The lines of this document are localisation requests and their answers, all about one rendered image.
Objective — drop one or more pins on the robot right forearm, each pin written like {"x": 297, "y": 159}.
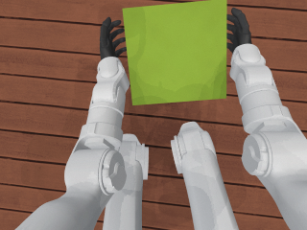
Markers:
{"x": 257, "y": 93}

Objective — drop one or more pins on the right robot shin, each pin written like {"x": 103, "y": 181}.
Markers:
{"x": 205, "y": 136}

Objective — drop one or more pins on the robot left forearm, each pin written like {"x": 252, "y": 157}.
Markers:
{"x": 103, "y": 128}

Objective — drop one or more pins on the robot left hand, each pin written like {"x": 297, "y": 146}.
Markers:
{"x": 107, "y": 47}

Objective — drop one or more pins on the robot right hand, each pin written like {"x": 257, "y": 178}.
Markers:
{"x": 241, "y": 33}

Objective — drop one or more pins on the robot right upper arm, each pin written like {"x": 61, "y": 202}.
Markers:
{"x": 279, "y": 160}

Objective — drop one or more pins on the right robot thigh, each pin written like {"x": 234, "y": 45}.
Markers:
{"x": 209, "y": 202}

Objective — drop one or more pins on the robot left upper arm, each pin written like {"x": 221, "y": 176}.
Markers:
{"x": 92, "y": 176}

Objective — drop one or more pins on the carton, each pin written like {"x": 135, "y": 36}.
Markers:
{"x": 177, "y": 52}

